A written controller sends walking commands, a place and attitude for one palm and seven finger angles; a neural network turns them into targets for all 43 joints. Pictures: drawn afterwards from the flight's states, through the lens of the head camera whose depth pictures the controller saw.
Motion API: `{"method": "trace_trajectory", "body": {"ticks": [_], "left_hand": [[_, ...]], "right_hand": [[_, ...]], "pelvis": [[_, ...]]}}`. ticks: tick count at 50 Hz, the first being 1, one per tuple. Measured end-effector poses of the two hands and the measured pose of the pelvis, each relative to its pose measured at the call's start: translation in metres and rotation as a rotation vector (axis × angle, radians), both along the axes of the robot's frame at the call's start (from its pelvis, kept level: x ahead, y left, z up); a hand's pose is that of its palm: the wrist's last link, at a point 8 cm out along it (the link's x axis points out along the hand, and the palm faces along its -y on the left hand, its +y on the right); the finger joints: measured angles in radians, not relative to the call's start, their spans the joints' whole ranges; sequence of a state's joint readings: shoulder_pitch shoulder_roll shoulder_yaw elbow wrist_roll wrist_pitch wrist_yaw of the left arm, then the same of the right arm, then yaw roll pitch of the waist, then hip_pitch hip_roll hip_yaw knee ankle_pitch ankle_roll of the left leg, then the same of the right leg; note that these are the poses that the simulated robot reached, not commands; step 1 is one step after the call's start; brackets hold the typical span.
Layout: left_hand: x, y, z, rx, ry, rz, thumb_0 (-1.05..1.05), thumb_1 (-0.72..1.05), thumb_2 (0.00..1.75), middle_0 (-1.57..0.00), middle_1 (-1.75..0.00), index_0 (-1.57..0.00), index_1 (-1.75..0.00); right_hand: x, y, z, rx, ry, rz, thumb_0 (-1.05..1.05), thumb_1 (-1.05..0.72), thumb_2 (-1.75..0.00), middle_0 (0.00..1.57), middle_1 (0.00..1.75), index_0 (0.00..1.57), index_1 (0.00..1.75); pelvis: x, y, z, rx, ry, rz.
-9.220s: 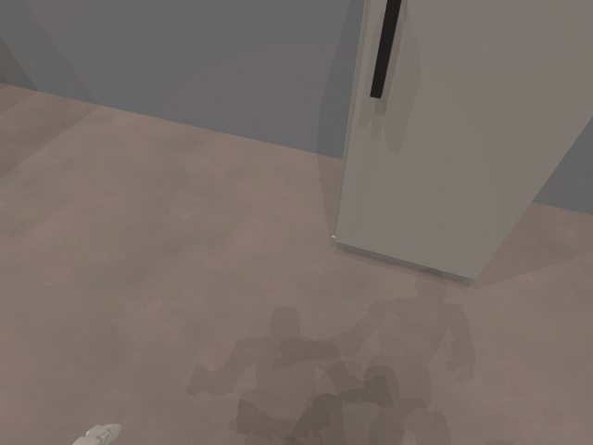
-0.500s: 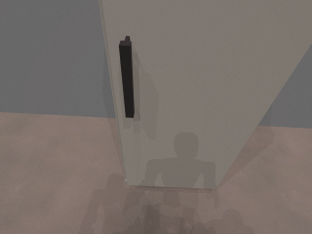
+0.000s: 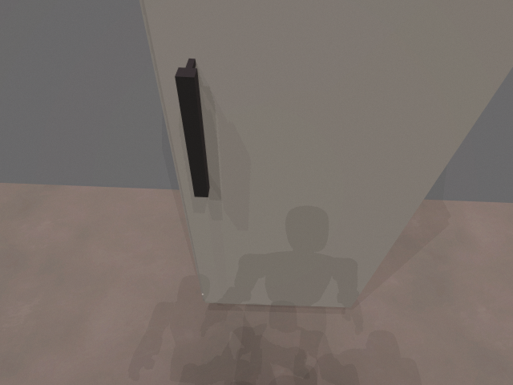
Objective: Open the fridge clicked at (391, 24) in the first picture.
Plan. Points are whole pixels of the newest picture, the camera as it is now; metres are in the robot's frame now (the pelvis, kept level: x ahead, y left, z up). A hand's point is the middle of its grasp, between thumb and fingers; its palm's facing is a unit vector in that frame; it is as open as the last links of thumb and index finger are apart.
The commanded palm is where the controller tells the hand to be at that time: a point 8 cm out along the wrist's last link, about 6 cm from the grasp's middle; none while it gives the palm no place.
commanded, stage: look again from close up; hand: left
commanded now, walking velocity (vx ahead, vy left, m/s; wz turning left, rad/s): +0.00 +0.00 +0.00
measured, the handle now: (197, 135) +0.49 +0.14 +0.13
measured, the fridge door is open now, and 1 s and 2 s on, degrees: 0 0 0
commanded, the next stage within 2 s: raise the hand to about handle height in 0.76 s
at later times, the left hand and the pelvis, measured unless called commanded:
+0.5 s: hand out of the picture +0.09 +0.22 -0.16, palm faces -0.05 -0.95 -0.31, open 7.4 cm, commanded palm none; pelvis +0.02 -0.01 +0.00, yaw +0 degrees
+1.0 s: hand (111, 348) +0.18 +0.24 -0.05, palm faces +0.27 -0.94 -0.22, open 7.5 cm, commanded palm +0.12 +0.28 -0.06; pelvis +0.01 -0.01 -0.01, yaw +3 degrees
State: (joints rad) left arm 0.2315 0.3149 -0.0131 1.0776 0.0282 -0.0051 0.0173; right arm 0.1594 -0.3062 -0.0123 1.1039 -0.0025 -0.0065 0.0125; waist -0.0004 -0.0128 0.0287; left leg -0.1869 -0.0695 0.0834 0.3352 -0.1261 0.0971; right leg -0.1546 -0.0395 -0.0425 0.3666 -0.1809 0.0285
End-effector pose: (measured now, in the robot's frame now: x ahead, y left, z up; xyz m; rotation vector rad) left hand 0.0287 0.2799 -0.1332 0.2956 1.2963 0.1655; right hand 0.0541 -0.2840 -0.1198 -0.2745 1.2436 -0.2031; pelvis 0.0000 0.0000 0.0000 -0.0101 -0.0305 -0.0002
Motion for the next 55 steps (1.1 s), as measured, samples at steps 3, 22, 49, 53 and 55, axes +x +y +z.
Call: {"method": "trace_trajectory", "body": {"ticks": [3, 22, 49, 53, 55], "left_hand": [[0.011, -0.003, 0.001, -0.002, -0.017, -0.009, 0.01, 0.90, 0.90, -0.21, -0.30, -0.20, -0.30], [0.056, -0.012, 0.007, -0.006, -0.088, -0.041, 0.01, 0.90, 0.90, -0.21, -0.30, -0.20, -0.30], [0.107, 0.003, 0.083, 0.016, -0.661, 0.104, 0.02, 0.88, 0.89, -0.21, -0.32, -0.21, -0.32], [0.152, -0.005, 0.149, -0.034, -1.128, 0.020, 0.01, 0.83, 0.87, -0.21, -0.35, -0.20, -0.35], [0.159, -0.010, 0.155, -0.081, -1.271, -0.052, 0.01, 0.80, 0.85, -0.21, -0.37, -0.21, -0.37]], "right_hand": [[0.003, -0.004, 0.001, -0.004, -0.002, 0.001, 0.01, -0.90, -0.90, 0.21, 0.30, 0.20, 0.30], [0.026, -0.014, 0.007, -0.013, -0.028, 0.018, 0.01, -0.90, -0.90, 0.21, 0.30, 0.20, 0.30], [0.052, 0.009, 0.011, 0.001, -0.248, 0.130, 0.01, -0.90, -0.90, 0.20, 0.30, 0.20, 0.30], [0.076, 0.026, 0.014, 0.075, -0.434, 0.181, 0.01, -0.90, -0.90, 0.20, 0.30, 0.20, 0.30], [0.087, 0.029, 0.013, 0.099, -0.510, 0.190, 0.01, -0.90, -0.90, 0.21, 0.30, 0.20, 0.30]], "pelvis": [[0.003, -0.003, 0.000, 0.000, 0.000, 0.000], [0.015, -0.011, 0.003, 0.000, 0.001, -0.002], [0.014, -0.012, -0.004, 0.022, -0.002, 0.040], [0.003, -0.020, -0.016, 0.007, 0.039, 0.057], [-0.004, -0.026, -0.027, 0.003, 0.085, 0.046]]}}
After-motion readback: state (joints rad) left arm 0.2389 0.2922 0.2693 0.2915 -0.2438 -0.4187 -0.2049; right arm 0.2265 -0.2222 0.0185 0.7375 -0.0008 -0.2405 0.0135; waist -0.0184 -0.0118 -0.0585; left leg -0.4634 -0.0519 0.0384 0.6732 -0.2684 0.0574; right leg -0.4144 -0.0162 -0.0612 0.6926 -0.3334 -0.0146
